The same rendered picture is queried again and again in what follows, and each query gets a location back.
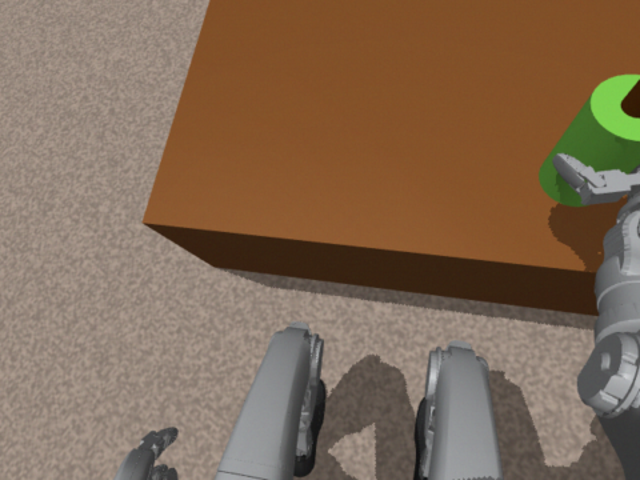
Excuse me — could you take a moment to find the left robot foot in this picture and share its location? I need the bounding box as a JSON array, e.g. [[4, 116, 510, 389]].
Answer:
[[294, 379, 326, 477]]

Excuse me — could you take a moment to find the right robot hand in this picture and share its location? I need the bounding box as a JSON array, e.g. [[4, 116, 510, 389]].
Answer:
[[552, 153, 640, 205]]

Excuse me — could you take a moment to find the right robot arm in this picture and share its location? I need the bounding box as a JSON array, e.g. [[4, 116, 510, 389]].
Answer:
[[577, 196, 640, 480]]

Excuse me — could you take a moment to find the left robot hand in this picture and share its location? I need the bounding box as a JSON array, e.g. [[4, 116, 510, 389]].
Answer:
[[113, 427, 178, 480]]

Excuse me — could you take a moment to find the bottle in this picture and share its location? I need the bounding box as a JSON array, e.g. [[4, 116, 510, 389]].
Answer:
[[539, 74, 640, 207]]

